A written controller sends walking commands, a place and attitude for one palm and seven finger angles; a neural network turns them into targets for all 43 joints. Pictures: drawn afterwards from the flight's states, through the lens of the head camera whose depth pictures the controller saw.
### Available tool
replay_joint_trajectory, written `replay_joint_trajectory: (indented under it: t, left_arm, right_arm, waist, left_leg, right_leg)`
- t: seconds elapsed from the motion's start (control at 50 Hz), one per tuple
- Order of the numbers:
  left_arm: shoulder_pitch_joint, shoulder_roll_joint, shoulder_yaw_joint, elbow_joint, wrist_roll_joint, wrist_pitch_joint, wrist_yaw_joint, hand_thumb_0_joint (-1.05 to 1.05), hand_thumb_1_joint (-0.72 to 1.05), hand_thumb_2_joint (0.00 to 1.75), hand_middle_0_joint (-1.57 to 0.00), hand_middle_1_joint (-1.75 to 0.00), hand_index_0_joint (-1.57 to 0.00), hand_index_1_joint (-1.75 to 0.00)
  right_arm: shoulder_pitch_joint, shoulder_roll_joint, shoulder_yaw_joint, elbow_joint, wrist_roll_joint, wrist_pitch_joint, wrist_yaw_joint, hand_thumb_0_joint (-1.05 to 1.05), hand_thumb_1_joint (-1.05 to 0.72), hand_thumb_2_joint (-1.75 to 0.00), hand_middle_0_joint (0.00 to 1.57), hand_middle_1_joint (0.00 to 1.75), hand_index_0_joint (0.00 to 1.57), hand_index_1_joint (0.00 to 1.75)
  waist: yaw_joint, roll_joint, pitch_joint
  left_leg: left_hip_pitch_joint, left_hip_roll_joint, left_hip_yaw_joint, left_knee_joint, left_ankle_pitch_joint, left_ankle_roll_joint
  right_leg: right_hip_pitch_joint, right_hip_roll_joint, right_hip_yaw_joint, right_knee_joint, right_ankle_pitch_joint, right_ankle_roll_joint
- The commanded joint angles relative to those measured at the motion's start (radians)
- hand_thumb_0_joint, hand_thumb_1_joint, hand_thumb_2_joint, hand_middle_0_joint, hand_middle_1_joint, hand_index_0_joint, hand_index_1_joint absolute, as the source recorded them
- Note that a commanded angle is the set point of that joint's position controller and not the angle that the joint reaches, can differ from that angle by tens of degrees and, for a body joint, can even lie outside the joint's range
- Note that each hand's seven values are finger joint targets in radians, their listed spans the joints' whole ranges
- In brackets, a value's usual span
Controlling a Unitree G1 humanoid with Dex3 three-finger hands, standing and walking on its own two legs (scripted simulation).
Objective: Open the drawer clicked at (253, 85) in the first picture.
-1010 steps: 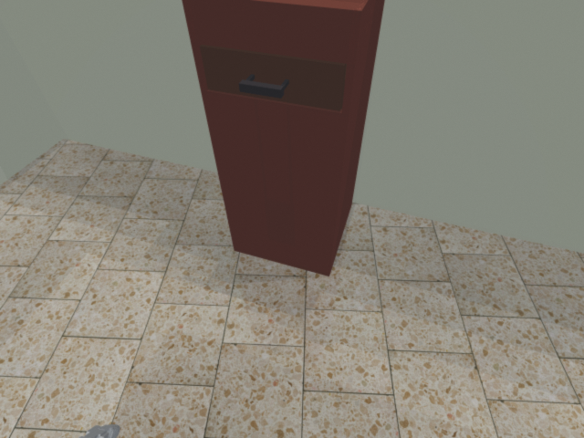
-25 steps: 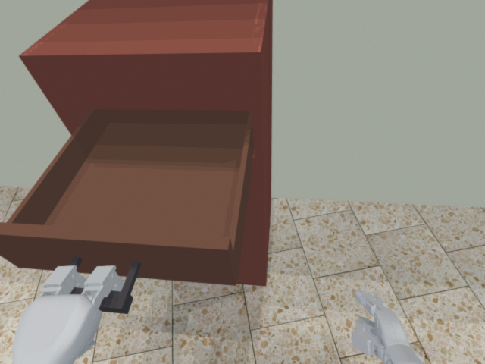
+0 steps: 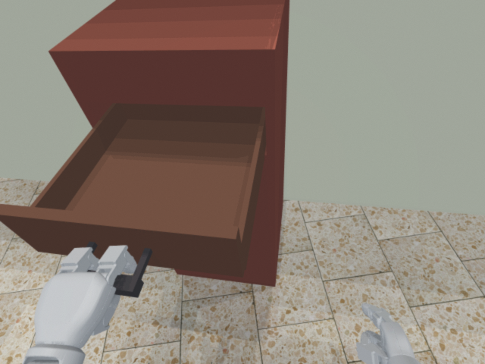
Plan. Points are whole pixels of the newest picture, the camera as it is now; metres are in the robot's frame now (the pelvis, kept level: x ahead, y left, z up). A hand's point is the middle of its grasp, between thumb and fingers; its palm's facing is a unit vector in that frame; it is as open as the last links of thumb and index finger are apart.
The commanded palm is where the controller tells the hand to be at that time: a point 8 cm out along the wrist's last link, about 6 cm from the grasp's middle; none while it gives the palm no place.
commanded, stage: open the thumb to release the handle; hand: left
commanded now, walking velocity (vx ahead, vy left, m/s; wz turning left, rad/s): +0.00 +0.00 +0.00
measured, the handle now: (110, 267) +0.23 +0.24 +0.07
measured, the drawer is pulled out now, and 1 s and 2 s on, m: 0.30 0.30 0.30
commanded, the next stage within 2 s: lift the hand off the handle in 0.24 s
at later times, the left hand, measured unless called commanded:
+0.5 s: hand (102, 306) +0.18 +0.24 +0.05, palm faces +0.05 -0.07 -1.00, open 13.7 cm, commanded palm +0.16 +0.25 +0.11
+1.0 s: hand (89, 285) +0.19 +0.24 +0.10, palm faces +0.09 -0.06 -0.99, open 13.6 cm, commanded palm +0.15 +0.24 +0.16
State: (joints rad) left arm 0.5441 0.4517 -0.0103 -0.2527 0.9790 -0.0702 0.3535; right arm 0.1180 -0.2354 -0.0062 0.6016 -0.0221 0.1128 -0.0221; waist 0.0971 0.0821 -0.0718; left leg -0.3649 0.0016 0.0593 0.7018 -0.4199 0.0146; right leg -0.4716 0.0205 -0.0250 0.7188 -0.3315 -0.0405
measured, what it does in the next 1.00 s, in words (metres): stands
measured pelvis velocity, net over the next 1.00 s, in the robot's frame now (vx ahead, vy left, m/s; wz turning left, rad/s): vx -0.01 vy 0.00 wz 0.02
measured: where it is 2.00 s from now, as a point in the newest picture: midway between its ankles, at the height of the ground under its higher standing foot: outside the picture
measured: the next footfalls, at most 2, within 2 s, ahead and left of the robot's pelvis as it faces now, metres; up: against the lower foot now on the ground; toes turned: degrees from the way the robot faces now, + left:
none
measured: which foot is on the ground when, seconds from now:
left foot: down 0.00-1.00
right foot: down 0.00-1.00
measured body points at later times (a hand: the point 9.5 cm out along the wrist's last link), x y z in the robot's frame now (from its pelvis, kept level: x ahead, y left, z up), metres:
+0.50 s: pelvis -0.02 -0.01 +0.01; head +0.01 -0.04 +0.46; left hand +0.17 +0.24 +0.11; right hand +0.20 -0.22 -0.10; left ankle -0.04 +0.11 -0.72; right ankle +0.02 -0.09 -0.72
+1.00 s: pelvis -0.01 +0.00 +0.02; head -0.01 -0.05 +0.46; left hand +0.18 +0.24 +0.16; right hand +0.21 -0.20 -0.09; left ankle -0.04 +0.11 -0.72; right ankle +0.02 -0.09 -0.72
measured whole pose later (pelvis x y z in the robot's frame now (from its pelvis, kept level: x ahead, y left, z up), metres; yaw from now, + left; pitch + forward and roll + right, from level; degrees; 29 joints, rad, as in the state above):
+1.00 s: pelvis -0.01 +0.00 +0.02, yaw +1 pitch +0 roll +0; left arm 0.38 0.45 -0.03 -0.29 0.95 0.01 0.18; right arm 0.11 -0.25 0.01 0.61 -0.02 0.10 -0.02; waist 0.12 0.11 -0.03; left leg -0.23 -0.01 0.04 0.55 -0.33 0.02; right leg -0.32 0.01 -0.04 0.56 -0.25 -0.03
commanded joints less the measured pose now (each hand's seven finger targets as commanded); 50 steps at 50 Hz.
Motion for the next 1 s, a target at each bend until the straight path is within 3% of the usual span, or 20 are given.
replay_joint_trajectory:
  t: [0.0,0.06,0.08,0.12,0.3,0.32,0.34,0.38,0.4,0.5,0.58,0.62,0.68,0.72,0.84,0.98]
  left_arm:
    - [-0.090,0.199,0.230,-0.154,-0.014,0.051,0.017,0.00,-0.08,0.48,-0.33,-1.24,-0.33,-1.24]
    - [-0.093,0.214,0.245,-0.132,-0.018,0.035,-0.003,0.00,-0.29,0.39,-0.32,-1.22,-0.32,-1.22]
    - [-0.106,0.232,0.260,-0.133,-0.019,0.031,-0.007,0.00,-0.36,0.36,-0.31,-1.22,-0.31,-1.22]
    - [-0.126,0.220,0.252,-0.126,-0.022,0.015,-0.013,0.00,-0.50,0.30,-0.30,-1.20,-0.30,-1.20]
    - [-0.199,0.236,0.268,-0.090,-0.019,-0.031,-0.008,0.00,-0.50,0.30,-0.30,-1.20,-0.30,-1.20]
    - [-0.166,0.107,0.157,-0.044,-0.020,-0.029,-0.013,0.00,-0.50,0.30,-0.30,-1.20,-0.30,-1.20]
    - [-0.201,0.127,0.167,-0.050,-0.021,-0.037,-0.014,0.00,-0.50,0.30,-0.30,-1.20,-0.30,-1.20]
    - [-0.214,0.182,0.200,-0.059,-0.002,-0.032,-0.003,0.00,-0.50,0.30,-0.30,-1.20,-0.30,-1.20]
    - [-0.248,0.173,0.178,-0.083,0.008,-0.027,0.000,0.00,-0.50,0.30,-0.30,-1.20,-0.30,-1.20]
    - [-0.347,0.180,0.156,-0.035,0.022,-0.005,-0.009,0.00,-0.50,0.30,-0.30,-1.20,-0.30,-1.20]
    - [-0.359,0.183,0.154,-0.008,0.015,0.008,-0.024,0.00,-0.50,0.30,-0.30,-1.20,-0.30,-1.20]
    - [-0.356,0.150,0.126,-0.016,0.012,0.007,-0.031,0.00,-0.50,0.30,-0.30,-1.20,-0.30,-1.20]
    - [-0.327,0.209,0.175,-0.107,0.008,0.008,-0.031,0.00,-0.50,0.30,-0.30,-1.20,-0.30,-1.20]
    - [-0.313,0.174,0.150,-0.149,-0.006,0.008,-0.038,0.00,-0.50,0.30,-0.30,-1.20,-0.30,-1.20]
    - [-0.289,0.153,0.120,-0.194,-0.021,0.049,-0.084,0.00,-0.50,0.30,-0.30,-1.20,-0.30,-1.20]
    - [-0.309,0.185,0.126,-0.269,-0.041,0.095,-0.164,0.00,-0.50,0.30,-0.30,-1.20,-0.30,-1.20]
  right_arm:
    - [-0.167,-0.094,-0.014,-0.175,0.001,-0.060,-0.022,0.00,-0.90,-0.90,0.20,0.30,0.20,0.30]
    - [-0.165,-0.091,-0.012,-0.170,-0.001,-0.068,-0.028,0.00,-0.90,-0.90,0.20,0.30,0.20,0.30]
    - [-0.169,-0.097,-0.012,-0.171,-0.001,-0.067,-0.030,0.00,-0.90,-0.90,0.20,0.30,0.20,0.30]
    - [-0.165,-0.090,-0.011,-0.163,-0.003,-0.071,-0.030,0.00,-0.90,-0.90,0.20,0.30,0.20,0.30]
    - [-0.168,-0.090,-0.023,-0.149,-0.005,-0.084,-0.033,0.00,-0.90,-0.90,0.20,0.30,0.20,0.30]
    - [-0.164,-0.080,-0.025,-0.146,-0.009,-0.089,-0.024,0.00,-0.90,-0.90,0.20,0.30,0.20,0.30]
    - [-0.154,-0.088,-0.032,-0.142,-0.002,-0.092,-0.020,0.00,-0.90,-0.90,0.20,0.30,0.20,0.30]
    - [-0.164,-0.094,-0.035,-0.141,-0.007,-0.089,-0.021,0.00,-0.90,-0.90,0.20,0.30,0.20,0.30]
    - [-0.162,-0.092,-0.033,-0.146,-0.010,-0.090,-0.019,0.00,-0.90,-0.90,0.20,0.30,0.20,0.30]
    - [-0.164,-0.089,-0.030,-0.136,-0.006,-0.086,-0.026,0.00,-0.90,-0.90,0.20,0.30,0.20,0.30]
    - [-0.173,-0.087,-0.027,-0.132,-0.002,-0.083,-0.031,0.00,-0.90,-0.90,0.20,0.30,0.20,0.30]
    - [-0.171,-0.082,-0.026,-0.132,-0.001,-0.086,-0.028,0.00,-0.90,-0.90,0.20,0.30,0.20,0.30]
    - [-0.175,-0.086,-0.023,-0.145,-0.005,-0.086,-0.028,0.00,-0.90,-0.90,0.20,0.30,0.20,0.30]
    - [-0.173,-0.081,-0.019,-0.150,-0.005,-0.089,-0.025,0.00,-0.90,-0.90,0.20,0.30,0.20,0.30]
    - [-0.181,-0.088,-0.011,-0.154,0.001,-0.081,-0.013,0.00,-0.90,-0.90,0.20,0.30,0.20,0.30]
    - [-0.199,-0.101,0.003,-0.171,0.010,-0.067,-0.010,0.00,-0.90,-0.90,0.20,0.30,0.20,0.30]
  waist:
    - [0.017,-0.063,-0.086]
    - [0.023,-0.083,-0.081]
    - [0.025,-0.062,-0.096]
    - [0.022,-0.072,-0.077]
    - [0.021,-0.051,-0.083]
    - [0.007,-0.071,-0.070]
    - [-0.004,-0.086,-0.063]
    - [0.012,-0.066,-0.111]
    - [0.011,-0.045,-0.127]
    - [0.000,-0.074,-0.123]
    - [0.003,-0.086,-0.123]
    - [0.005,-0.062,-0.113]
    - [0.021,-0.036,-0.163]
    - [0.015,-0.051,-0.135]
    - [0.015,-0.058,-0.096]
    - [0.017,-0.059,-0.070]
  left_leg:
    - [0.002,-0.025,-0.054,-0.120,0.216,0.005]
    - [0.004,-0.027,-0.054,-0.133,0.210,0.007]
    - [0.017,-0.026,-0.053,-0.138,0.213,0.003]
    - [0.014,-0.029,-0.053,-0.144,0.204,0.005]
    - [0.023,-0.036,-0.049,-0.153,0.187,0.006]
    - [0.014,-0.040,-0.048,-0.145,0.192,0.006]
    - [0.009,-0.034,-0.051,-0.146,0.191,0.004]
    - [0.018,-0.036,-0.048,-0.146,0.191,0.001]
    - [0.018,-0.037,-0.045,-0.143,0.186,0.003]
    - [0.016,-0.036,-0.049,-0.145,0.177,0.008]
    - [0.018,-0.036,-0.051,-0.154,0.194,0.007]
    - [0.020,-0.033,-0.052,-0.163,0.201,0.006]
    - [0.059,-0.031,-0.055,-0.169,0.247,0.002]
    - [0.061,-0.028,-0.056,-0.178,0.246,0.003]
    - [0.085,-0.022,-0.054,-0.214,0.261,0.004]
    - [0.142,-0.012,-0.058,-0.251,0.302,0.005]
  right_leg:
    - [0.163,-0.019,0.088,-0.172,0.172,0.007]
    - [0.186,-0.020,0.095,-0.194,0.166,0.009]
    - [0.198,-0.020,0.108,-0.206,0.160,0.008]
    - [0.195,-0.023,0.104,-0.215,0.145,0.009]
    - [0.190,-0.028,0.107,-0.240,0.099,0.010]
    - [0.163,-0.025,0.085,-0.227,0.113,0.010]
    - [0.147,-0.023,0.081,-0.223,0.113,0.011]
    - [0.165,-0.020,0.086,-0.217,0.101,0.009]
    - [0.166,-0.029,0.086,-0.215,0.094,0.010]
    - [0.158,-0.025,0.074,-0.209,0.084,0.010]
    - [0.180,-0.020,0.077,-0.213,0.107,0.010]
    - [0.176,-0.019,0.062,-0.207,0.113,0.007]
    - [0.220,-0.019,0.074,-0.211,0.154,0.005]
    - [0.218,-0.023,0.063,-0.218,0.153,0.007]
    - [0.239,-0.024,0.051,-0.248,0.153,0.013]
    - [0.285,-0.021,0.054,-0.290,0.188,0.016]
